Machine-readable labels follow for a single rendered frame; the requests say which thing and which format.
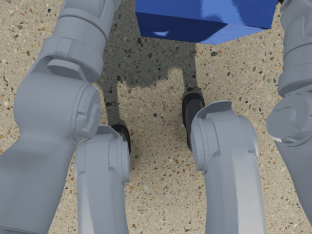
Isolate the robot right forearm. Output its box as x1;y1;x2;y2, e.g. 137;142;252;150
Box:
278;0;312;98

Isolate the robot left forearm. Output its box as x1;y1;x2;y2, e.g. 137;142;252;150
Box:
13;0;121;121

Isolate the robot left upper arm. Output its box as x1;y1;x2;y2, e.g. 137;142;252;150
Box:
0;71;102;234

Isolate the right robot shin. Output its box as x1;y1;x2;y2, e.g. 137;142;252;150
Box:
191;100;258;156

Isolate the right robot thigh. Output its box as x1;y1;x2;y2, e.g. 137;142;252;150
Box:
191;111;267;234

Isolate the robot right upper arm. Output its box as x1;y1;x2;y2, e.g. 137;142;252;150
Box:
266;92;312;227

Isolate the carton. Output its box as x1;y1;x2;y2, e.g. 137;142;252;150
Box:
135;0;277;45

